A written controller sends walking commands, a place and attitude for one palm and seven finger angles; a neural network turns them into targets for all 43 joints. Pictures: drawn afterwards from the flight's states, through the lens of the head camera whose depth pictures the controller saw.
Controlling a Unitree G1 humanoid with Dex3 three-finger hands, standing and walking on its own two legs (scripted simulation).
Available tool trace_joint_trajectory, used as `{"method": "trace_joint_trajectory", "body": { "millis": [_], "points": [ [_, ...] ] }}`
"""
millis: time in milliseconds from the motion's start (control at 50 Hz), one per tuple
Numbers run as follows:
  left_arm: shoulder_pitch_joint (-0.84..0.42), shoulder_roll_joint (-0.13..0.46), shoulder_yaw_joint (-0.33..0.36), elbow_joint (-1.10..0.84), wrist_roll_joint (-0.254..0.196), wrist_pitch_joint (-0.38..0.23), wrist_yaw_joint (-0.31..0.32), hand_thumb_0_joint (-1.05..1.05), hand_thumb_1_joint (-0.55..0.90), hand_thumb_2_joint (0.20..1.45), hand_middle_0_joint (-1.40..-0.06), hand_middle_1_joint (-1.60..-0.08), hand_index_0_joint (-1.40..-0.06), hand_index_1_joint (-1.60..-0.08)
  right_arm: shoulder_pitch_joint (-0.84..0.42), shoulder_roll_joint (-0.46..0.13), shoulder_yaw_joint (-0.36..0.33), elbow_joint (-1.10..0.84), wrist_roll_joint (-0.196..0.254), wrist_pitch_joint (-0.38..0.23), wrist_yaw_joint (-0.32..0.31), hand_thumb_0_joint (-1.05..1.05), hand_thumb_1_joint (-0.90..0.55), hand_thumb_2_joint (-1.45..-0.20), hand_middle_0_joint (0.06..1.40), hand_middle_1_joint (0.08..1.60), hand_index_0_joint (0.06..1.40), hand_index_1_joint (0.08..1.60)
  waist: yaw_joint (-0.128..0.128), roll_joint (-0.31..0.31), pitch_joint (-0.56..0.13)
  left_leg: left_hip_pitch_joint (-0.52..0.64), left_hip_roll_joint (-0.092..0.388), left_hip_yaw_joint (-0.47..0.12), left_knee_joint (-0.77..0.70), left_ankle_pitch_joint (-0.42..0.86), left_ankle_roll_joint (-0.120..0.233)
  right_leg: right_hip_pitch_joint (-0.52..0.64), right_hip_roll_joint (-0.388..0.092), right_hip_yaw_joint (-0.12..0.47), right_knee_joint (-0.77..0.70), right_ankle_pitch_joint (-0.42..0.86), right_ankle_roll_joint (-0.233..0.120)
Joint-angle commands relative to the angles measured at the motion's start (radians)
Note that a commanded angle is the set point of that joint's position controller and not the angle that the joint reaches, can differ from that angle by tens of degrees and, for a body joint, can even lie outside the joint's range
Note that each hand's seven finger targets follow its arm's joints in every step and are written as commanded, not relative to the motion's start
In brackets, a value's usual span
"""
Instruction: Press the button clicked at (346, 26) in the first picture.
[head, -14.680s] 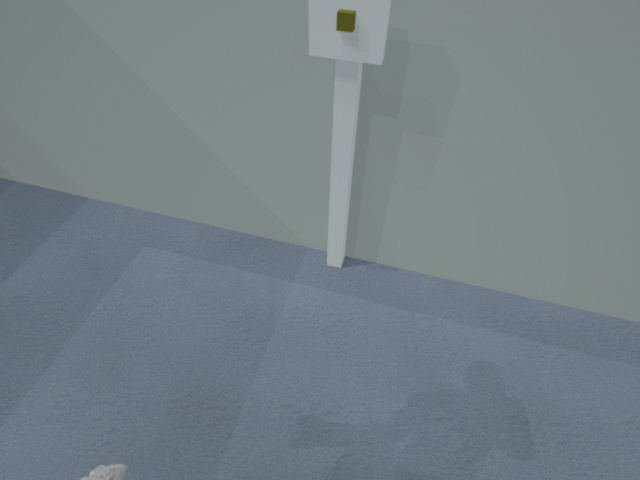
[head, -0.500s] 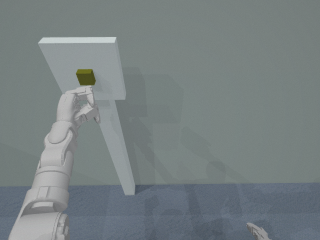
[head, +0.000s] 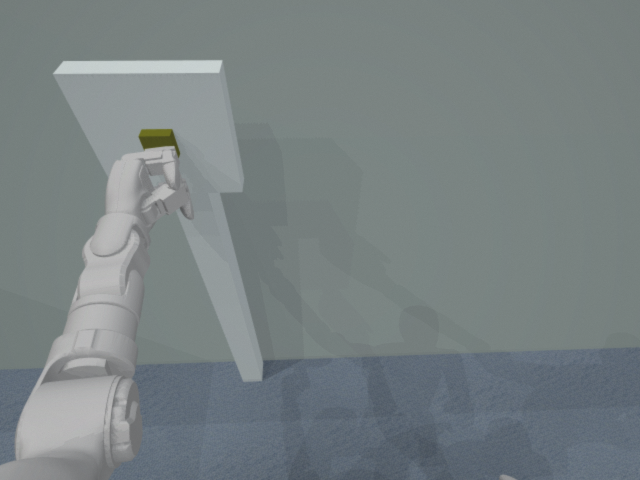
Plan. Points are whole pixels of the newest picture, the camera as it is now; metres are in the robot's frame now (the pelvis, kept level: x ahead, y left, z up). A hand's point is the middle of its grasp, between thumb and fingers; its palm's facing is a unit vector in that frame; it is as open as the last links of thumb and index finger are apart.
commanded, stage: press the button with the knuckle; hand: left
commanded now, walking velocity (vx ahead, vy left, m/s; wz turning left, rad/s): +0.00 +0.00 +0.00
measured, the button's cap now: (161, 142) +0.48 +0.21 +0.17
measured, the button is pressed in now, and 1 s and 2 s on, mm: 4 6 0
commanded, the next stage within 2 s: hold the button down briefly in 0.44 s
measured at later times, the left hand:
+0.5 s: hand (182, 187) +0.44 +0.18 +0.14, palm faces +0.07 -1.00 -0.01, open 3.4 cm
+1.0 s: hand (182, 187) +0.44 +0.18 +0.14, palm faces +0.07 -1.00 -0.01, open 3.4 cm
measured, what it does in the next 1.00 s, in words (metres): stands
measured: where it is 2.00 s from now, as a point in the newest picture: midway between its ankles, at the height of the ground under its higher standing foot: outside the picture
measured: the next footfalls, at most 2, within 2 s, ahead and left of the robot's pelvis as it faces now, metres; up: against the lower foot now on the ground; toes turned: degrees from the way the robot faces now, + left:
none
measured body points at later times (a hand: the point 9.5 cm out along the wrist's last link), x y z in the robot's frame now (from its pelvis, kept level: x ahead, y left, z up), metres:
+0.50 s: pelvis -0.03 +0.00 -0.01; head +0.01 +0.00 +0.44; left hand +0.43 +0.24 +0.14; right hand +0.03 -0.27 -0.12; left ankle +0.02 +0.11 -0.73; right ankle -0.02 -0.10 -0.73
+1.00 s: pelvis -0.04 +0.00 -0.01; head +0.01 +0.01 +0.44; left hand +0.43 +0.24 +0.14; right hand +0.00 -0.27 -0.12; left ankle +0.02 +0.11 -0.73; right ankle -0.02 -0.10 -0.73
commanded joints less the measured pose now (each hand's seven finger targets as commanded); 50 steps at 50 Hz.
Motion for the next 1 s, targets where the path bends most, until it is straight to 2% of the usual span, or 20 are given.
{"method": "trace_joint_trajectory", "body": {
  "millis": [0, 60, 80, 160, 200, 280, 340, 440, 500, 580, 620, 660, 700, 720, 780, 800, 820, 840, 940, 980],
  "points": [
    [-0.562, 0.220, 0.044, -0.181, -0.007, -0.080, 0.018, 0.000, 0.900, 0.900, -1.300, -1.500, -1.300, -1.500, 0.021, -0.141, -0.055, -0.101, -0.004, -0.044, -0.008, 0.000, -0.900, -0.900, 0.200, 0.300, 0.200, 0.300, -0.037, -0.007, -0.302, 0.229, -0.014, -0.039, -0.035, 0.216, 0.037, -0.029, 0.006, 0.035, -0.083, 0.287, 0.008],
    [-0.594, 0.204, 0.024, -0.168, -0.004, -0.098, 0.013, 0.000, 0.900, 0.900, -1.300, -1.500, -1.300, -1.500, 0.023, -0.140, -0.056, -0.098, -0.003, -0.046, -0.005, 0.000, -0.900, -0.900, 0.200, 0.300, 0.200, 0.300, -0.040, 0.025, -0.321, 0.245, -0.014, -0.040, -0.034, 0.216, 0.034, -0.044, 0.007, 0.035, -0.077, 0.284, 0.007],
    [-0.606, 0.237, 0.052, -0.149, -0.004, -0.103, 0.016, 0.000, 0.900, 0.900, -1.300, -1.500, -1.300, -1.500, 0.027, -0.143, -0.056, -0.092, -0.004, -0.047, -0.006, 0.000, -0.900, -0.900, 0.200, 0.300, 0.200, 0.300, -0.038, 0.015, -0.309, 0.232, -0.013, -0.042, -0.032, 0.205, 0.034, -0.047, 0.008, 0.036, -0.078, 0.275, 0.007],
    [-0.668, 0.238, 0.038, -0.071, 0.002, -0.125, 0.014, 0.000, 0.900, 0.900, -1.300, -1.500, -1.300, -1.500, 0.035, -0.145, -0.052, -0.083, -0.005, -0.049, -0.006, 0.000, -0.900, -0.900, 0.200, 0.300, 0.200, 0.300, -0.054, 0.013, -0.284, 0.204, -0.014, -0.044, -0.034, 0.142, 0.035, -0.078, 0.008, 0.041, -0.084, 0.215, 0.010],
    [-0.701, 0.278, 0.065, -0.045, 0.005, -0.139, 0.014, 0.000, 0.900, 0.900, -1.300, -1.500, -1.300, -1.500, 0.050, -0.152, -0.051, -0.074, -0.007, -0.050, -0.007, 0.000, -0.900, -0.900, 0.200, 0.300, 0.200, 0.300, -0.059, -0.003, -0.287, 0.187, -0.014, -0.049, -0.029, 0.127, 0.037, -0.079, 0.008, 0.043, -0.083, 0.197, 0.010],
    [-0.771, 0.260, 0.034, -0.024, 0.007, -0.163, 0.006, 0.000, 0.900, 0.900, -1.300, -1.500, -1.300, -1.500, 0.056, -0.151, -0.049, -0.069, -0.006, -0.059, -0.006, 0.000, -0.900, -0.900, 0.200, 0.300, 0.200, 0.300, -0.074, 0.036, -0.299, 0.191, -0.013, -0.053, -0.029, 0.097, 0.032, -0.106, 0.009, 0.043, -0.079, 0.166, 0.010],
    [-0.806, 0.270, 0.036, 0.019, 0.004, -0.172, 0.010, 0.000, 0.900, 0.900, -1.300, -1.500, -1.300, -1.500, 0.067, -0.157, -0.048, -0.060, -0.006, -0.065, -0.007, 0.000, -0.900, -0.900, 0.200, 0.300, 0.200, 0.300, -0.090, 0.008, -0.283, 0.169, -0.010, -0.057, -0.030, 0.049, 0.034, -0.129, 0.011, 0.046, -0.086, 0.120, 0.016],
    [-0.851, 0.286, 0.033, 0.049, 0.009, -0.189, 0.014, 0.000, 0.900, 0.900, -1.300, -1.500, -1.300, -1.500, 0.081, -0.163, -0.046, -0.050, -0.006, -0.077, -0.008, 0.000, -0.900, -0.900, 0.200, 0.300, 0.200, 0.300, -0.101, 0.027, -0.296, 0.154, -0.010, -0.061, -0.028, 0.005, 0.033, -0.146, 0.011, 0.051, -0.085, 0.079, 0.017],
    [-0.868, 0.312, 0.036, 0.084, 0.004, -0.191, 0.012, 0.000, 0.900, 0.900, -1.300, -1.500, -1.300, -1.500, 0.090, -0.170, -0.043, -0.045, -0.004, -0.081, -0.012, 0.000, -0.900, -0.900, 0.200, 0.300, 0.200, 0.300, -0.114, -0.009, -0.268, 0.099, -0.010, -0.057, -0.029, -0.053, 0.038, -0.141, 0.009, 0.063, -0.097, 0.035, 0.023],
    [-0.887, 0.352, 0.056, 0.094, 0.007, -0.195, 0.009, 0.000, 0.900, 0.900, -1.300, -1.500, -1.300, -1.500, 0.102, -0.175, -0.042, -0.042, -0.004, -0.091, -0.014, 0.000, -0.900, -0.900, 0.200, 0.300, 0.200, 0.300, -0.111, 0.022, -0.289, 0.090, -0.010, -0.059, -0.032, -0.068, 0.035, -0.140, 0.008, 0.064, -0.092, 0.019, 0.023],
    [-0.880, 0.333, 0.040, 0.112, 0.006, -0.192, 0.006, 0.000, 0.900, 0.900, -1.300, -1.500, -1.300, -1.500, 0.103, -0.174, -0.043, -0.043, -0.002, -0.091, -0.013, 0.000, -0.900, -0.900, 0.200, 0.300, 0.200, 0.300, -0.119, 0.015, -0.275, 0.078, -0.009, -0.055, -0.030, -0.085, 0.037, -0.152, 0.008, 0.066, -0.097, 0.005, 0.026],
    [-0.907, 0.318, 0.027, 0.091, 0.005, -0.197, 0.007, 0.000, 0.900, 0.900, -1.300, -1.500, -1.300, -1.500, 0.109, -0.174, -0.042, -0.042, -0.004, -0.098, -0.012, 0.000, -0.900, -0.900, 0.200, 0.300, 0.200, 0.300, -0.119, 0.060, -0.284, 0.100, -0.010, -0.063, -0.036, -0.100, 0.031, -0.173, 0.009, 0.058, -0.090, -0.005, 0.022],
    [-0.910, 0.345, 0.049, 0.094, 0.006, -0.199, 0.015, 0.000, 0.900, 0.900, -1.300, -1.500, -1.300, -1.500, 0.115, -0.178, -0.043, -0.040, -0.008, -0.100, -0.013, 0.000, -0.900, -0.900, 0.200, 0.300, 0.200, 0.300, -0.119, 0.041, -0.293, 0.092, -0.010, -0.068, -0.032, -0.098, 0.033, -0.164, 0.010, 0.057, -0.089, -0.006, 0.021],
    [-0.908, 0.318, 0.025, 0.101, 0.009, -0.197, 0.013, 0.000, 0.900, 0.900, -1.300, -1.500, -1.300, -1.500, 0.112, -0.175, -0.042, -0.044, -0.005, -0.102, -0.011, 0.000, -0.900, -0.900, 0.200, 0.300, 0.200, 0.300, -0.121, 0.050, -0.292, 0.097, -0.009, -0.064, -0.034, -0.109, 0.032, -0.175, 0.011, 0.058, -0.089, -0.015, 0.023],
    [-0.896, 0.345, 0.047, 0.116, 0.009, -0.194, 0.017, 0.000, 0.900, 0.900, -1.300, -1.500, -1.300, -1.500, 0.119, -0.180, -0.044, -0.040, -0.007, -0.105, -0.012, 0.000, -0.900, -0.900, 0.200, 0.300, 0.200, 0.300, -0.120, 0.020, -0.282, 0.076, -0.008, -0.063, -0.033, -0.122, 0.033, -0.173, 0.011, 0.059, -0.091, -0.026, 0.025],
    [-0.916, 0.320, 0.022, 0.099, 0.007, -0.198, 0.015, 0.000, 0.900, 0.900, -1.300, -1.500, -1.300, -1.500, 0.121, -0.178, -0.041, -0.040, -0.007, -0.106, -0.012, 0.000, -0.900, -0.900, 0.200, 0.300, 0.200, 0.300, -0.130, 0.024, -0.283, 0.078, -0.009, -0.065, -0.033, -0.114, 0.035, -0.169, 0.010, 0.058, -0.091, -0.017, 0.024],
    [-0.897, 0.328, 0.038, 0.123, 0.010, -0.194, 0.017, 0.000, 0.900, 0.900, -1.300, -1.500, -1.300, -1.500, 0.120, -0.180, -0.043, -0.040, -0.006, -0.108, -0.012, 0.000, -0.900, -0.900, 0.200, 0.300, 0.200, 0.300, -0.123, 0.016, -0.275, 0.079, -0.006, -0.064, -0.035, -0.124, 0.034, -0.182, 0.012, 0.057, -0.090, -0.027, 0.025],
    [-0.910, 0.332, 0.033, 0.103, 0.010, -0.196, 0.017, 0.000, 0.900, 0.900, -1.300, -1.500, -1.300, -1.500, 0.120, -0.181, -0.044, -0.041, -0.007, -0.108, -0.011, 0.000, -0.900, -0.900, 0.200, 0.300, 0.200, 0.300, -0.123, 0.055, -0.285, 0.091, -0.006, -0.065, -0.034, -0.123, 0.031, -0.188, 0.011, 0.057, -0.087, -0.026, 0.023],
    [-0.864, 0.314, 0.049, 0.079, 0.016, -0.202, 0.016, 0.000, 0.900, 0.900, -1.300, -1.500, -1.300, -1.500, 0.121, -0.174, -0.050, -0.048, -0.015, -0.112, -0.001, 0.000, -0.900, -0.900, 0.200, 0.300, 0.200, 0.300, -0.097, 0.054, -0.341, 0.132, -0.009, -0.073, -0.024, -0.055, 0.029, -0.168, 0.014, 0.043, -0.069, 0.026, 0.015],
    [-0.833, 0.282, 0.040, 0.055, 0.014, -0.207, 0.013, 0.000, 0.900, 0.900, -1.300, -1.500, -1.300, -1.500, 0.112, -0.169, -0.052, -0.057, -0.016, -0.113, 0.004, 0.000, -0.900, -0.900, 0.200, 0.300, 0.200, 0.300, -0.084, 0.074, -0.332, 0.157, -0.008, -0.075, -0.026, -0.039, 0.025, -0.179, 0.018, 0.034, -0.062, 0.036, 0.010]
  ]
}}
